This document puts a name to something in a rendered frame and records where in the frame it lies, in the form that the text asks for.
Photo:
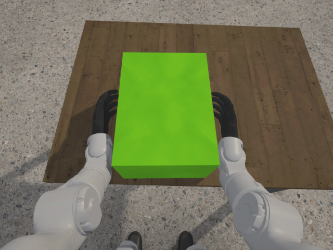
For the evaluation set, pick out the table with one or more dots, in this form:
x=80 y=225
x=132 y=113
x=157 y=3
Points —
x=282 y=116

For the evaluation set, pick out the left robot foot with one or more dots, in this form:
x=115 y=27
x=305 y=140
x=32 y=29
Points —
x=136 y=238

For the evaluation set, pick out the carton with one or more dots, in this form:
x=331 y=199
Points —
x=165 y=122

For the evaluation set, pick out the left robot hand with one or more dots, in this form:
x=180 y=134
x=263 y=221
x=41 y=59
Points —
x=102 y=115

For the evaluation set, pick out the right robot forearm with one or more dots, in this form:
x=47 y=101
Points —
x=234 y=178

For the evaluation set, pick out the robot left shin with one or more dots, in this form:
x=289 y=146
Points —
x=128 y=243

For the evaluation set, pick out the left robot forearm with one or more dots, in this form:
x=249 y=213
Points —
x=97 y=171

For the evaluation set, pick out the right robot upper arm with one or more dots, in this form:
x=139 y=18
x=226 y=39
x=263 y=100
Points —
x=267 y=223

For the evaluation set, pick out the right robot hand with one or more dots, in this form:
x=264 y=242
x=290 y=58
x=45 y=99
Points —
x=227 y=116

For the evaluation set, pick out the left robot upper arm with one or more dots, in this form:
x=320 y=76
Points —
x=63 y=218

